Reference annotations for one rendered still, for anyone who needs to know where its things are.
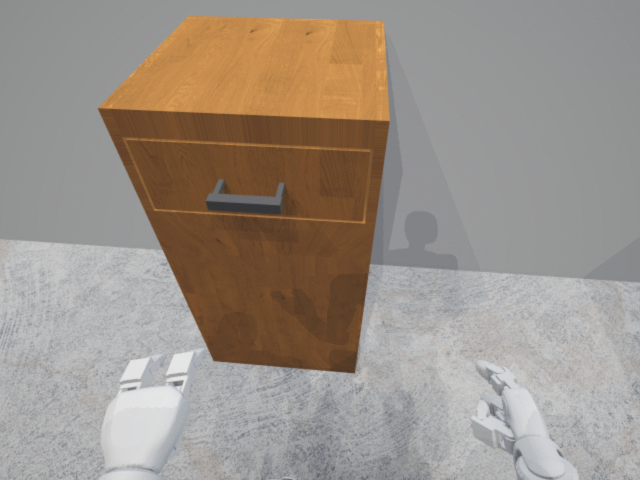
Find handle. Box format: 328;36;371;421
206;179;285;215

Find right robot hand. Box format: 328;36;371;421
471;360;550;455

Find left robot hand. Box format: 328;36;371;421
101;348;206;474

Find right robot forearm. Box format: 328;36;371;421
513;436;579;480

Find cabinet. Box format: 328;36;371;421
98;16;390;373

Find drawer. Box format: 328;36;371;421
126;137;370;222

